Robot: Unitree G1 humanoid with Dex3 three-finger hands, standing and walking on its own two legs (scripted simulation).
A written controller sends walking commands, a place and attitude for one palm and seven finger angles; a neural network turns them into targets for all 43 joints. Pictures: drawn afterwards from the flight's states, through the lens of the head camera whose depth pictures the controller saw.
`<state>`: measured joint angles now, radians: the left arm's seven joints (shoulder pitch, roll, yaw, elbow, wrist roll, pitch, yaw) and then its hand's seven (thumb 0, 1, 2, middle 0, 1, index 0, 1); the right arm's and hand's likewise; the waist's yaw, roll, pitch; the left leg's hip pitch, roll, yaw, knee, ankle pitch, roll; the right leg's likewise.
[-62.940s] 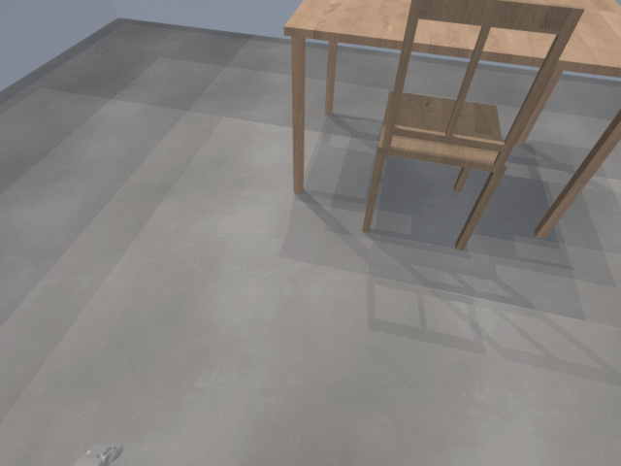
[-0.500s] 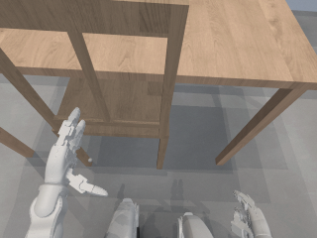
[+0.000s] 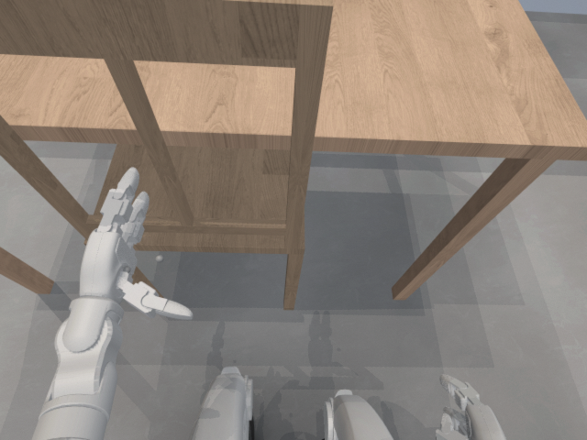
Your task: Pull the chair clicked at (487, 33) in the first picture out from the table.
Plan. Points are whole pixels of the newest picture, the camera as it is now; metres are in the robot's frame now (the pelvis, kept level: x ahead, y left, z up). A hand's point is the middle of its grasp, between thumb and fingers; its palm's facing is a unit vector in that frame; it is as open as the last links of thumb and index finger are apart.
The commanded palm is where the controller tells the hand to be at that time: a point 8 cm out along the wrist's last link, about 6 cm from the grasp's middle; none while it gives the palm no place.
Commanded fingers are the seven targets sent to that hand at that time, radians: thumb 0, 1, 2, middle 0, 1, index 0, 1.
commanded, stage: push the fingers through the gap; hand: left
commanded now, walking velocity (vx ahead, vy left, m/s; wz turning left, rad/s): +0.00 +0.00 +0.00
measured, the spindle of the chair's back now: (162, 162) +0.47 +0.20 +0.05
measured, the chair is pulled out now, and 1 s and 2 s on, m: -0.13 -0.13 -0.11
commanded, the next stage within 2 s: hook a spindle and tug to test in 1.02 s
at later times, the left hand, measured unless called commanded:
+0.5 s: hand (165, 224) +0.39 +0.19 +0.03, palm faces -0.01 -1.00 -0.05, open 16.9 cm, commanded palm +0.37 +0.23 +0.03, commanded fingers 0.00 -0.50 0.30 -0.06 -0.08 -0.06 -0.08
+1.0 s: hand (164, 220) +0.40 +0.19 +0.03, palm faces +0.00 -1.00 -0.04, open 16.9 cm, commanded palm +0.38 +0.23 +0.03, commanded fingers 0.00 -0.50 0.30 -0.06 -0.08 -0.06 -0.08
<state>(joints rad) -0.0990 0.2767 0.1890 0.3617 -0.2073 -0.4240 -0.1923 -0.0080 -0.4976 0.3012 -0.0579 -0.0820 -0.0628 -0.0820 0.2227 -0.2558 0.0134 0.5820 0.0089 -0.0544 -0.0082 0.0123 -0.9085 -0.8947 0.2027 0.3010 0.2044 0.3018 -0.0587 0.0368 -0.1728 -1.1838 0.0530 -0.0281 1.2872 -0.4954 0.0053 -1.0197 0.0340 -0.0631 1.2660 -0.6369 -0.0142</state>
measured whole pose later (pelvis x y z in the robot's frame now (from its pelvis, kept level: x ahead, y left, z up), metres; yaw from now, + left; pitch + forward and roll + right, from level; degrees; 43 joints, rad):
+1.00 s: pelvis +0.00 +0.01 +0.00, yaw -1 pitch +24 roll -4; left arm -0.38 0.30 0.26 0.66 -0.17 -0.47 -0.20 -0.01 -0.50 0.30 -0.06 -0.08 -0.06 -0.08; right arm 0.26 -0.25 0.01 0.62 0.00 0.00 0.02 0.01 -0.91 -0.89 0.20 0.30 0.20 0.30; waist -0.08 0.03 -0.17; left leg -1.21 0.06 -0.02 1.28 -0.48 0.01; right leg -1.05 0.04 -0.05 1.26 -0.62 -0.01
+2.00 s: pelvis +0.01 +0.01 +0.00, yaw -1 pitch +25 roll -3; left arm -0.38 0.29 0.25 0.62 -0.17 -0.44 -0.18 0.01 0.57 0.76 -0.41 -1.40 -0.42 -1.40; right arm 0.25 -0.24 0.00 0.59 0.00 0.02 0.04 0.01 -0.91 -0.89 0.20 0.30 0.20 0.30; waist -0.09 0.03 -0.18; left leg -1.20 0.06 -0.01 1.27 -0.51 0.01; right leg -1.04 0.04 -0.04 1.24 -0.63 0.00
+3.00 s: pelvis +0.03 +0.01 +0.09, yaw -1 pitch +11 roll -2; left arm -0.30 0.20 0.08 0.80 -0.07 -0.22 0.10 0.05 0.72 0.80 -0.29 -1.16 -0.46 -1.44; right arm 0.26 -0.23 0.04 0.60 0.06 0.14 -0.09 0.01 -0.91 -0.89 0.20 0.30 0.21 0.30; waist -0.06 0.02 -0.04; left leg -0.63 0.04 0.04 0.76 -0.33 0.03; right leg -0.49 0.02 0.00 0.72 -0.41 0.03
